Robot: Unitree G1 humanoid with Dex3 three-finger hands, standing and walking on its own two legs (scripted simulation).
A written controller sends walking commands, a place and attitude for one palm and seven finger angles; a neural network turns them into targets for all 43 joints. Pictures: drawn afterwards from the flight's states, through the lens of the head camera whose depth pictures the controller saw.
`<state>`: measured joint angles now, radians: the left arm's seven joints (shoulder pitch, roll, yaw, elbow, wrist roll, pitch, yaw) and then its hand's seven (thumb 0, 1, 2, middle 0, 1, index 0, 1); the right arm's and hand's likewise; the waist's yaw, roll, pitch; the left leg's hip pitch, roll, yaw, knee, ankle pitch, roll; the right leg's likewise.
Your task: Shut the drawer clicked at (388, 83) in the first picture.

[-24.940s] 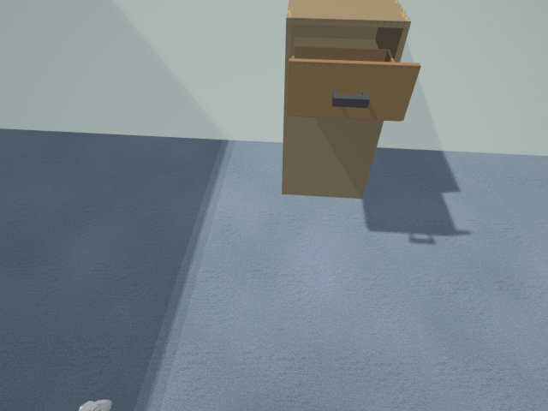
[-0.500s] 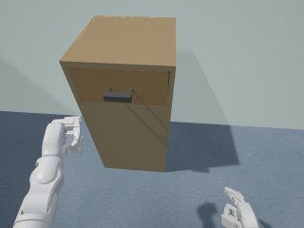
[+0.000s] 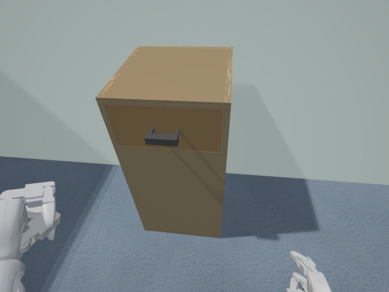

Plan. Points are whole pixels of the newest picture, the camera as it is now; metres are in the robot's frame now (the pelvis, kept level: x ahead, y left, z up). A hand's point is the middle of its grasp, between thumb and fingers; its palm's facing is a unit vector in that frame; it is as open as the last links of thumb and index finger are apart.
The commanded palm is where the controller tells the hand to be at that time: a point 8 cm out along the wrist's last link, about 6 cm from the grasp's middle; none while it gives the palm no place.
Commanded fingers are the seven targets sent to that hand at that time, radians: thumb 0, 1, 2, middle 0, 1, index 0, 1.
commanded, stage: draw the hand back to the body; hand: left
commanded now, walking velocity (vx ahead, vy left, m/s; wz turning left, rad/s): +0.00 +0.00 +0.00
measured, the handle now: (163, 135) +0.59 +0.18 -0.02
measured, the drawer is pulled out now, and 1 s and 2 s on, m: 0.00 0.00 0.00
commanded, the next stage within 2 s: step back with the hand held close in 0.16 s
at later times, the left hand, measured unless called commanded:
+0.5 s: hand (66, 206) +0.20 +0.23 +0.16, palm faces +0.35 -0.82 -0.45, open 3.2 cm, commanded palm +0.13 +0.27 +0.17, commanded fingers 0.00 0.90 0.90 -1.40 -1.60 -1.40 -1.60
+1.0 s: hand (33, 249) +0.13 +0.25 +0.15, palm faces +0.36 -0.80 -0.48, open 3.2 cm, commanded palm +0.07 +0.29 +0.17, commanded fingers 0.00 0.90 0.90 -1.40 -1.60 -1.40 -1.60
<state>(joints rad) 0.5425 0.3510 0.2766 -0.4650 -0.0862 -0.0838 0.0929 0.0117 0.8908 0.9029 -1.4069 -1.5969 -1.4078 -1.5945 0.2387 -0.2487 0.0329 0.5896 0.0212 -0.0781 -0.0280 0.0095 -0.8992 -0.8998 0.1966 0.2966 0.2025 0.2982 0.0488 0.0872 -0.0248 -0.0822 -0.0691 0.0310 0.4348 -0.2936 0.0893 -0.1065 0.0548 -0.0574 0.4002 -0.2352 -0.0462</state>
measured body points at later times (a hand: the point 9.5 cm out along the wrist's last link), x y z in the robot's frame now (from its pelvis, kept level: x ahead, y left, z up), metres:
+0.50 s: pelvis -0.01 -0.01 +0.00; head +0.00 -0.03 +0.45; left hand +0.17 +0.27 +0.19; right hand +0.16 -0.25 -0.09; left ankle -0.03 +0.05 -0.74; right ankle -0.01 -0.09 -0.74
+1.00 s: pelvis -0.06 +0.01 -0.01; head -0.05 +0.01 +0.44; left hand +0.11 +0.29 +0.17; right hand +0.11 -0.23 -0.09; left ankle -0.03 +0.05 -0.74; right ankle -0.01 -0.09 -0.74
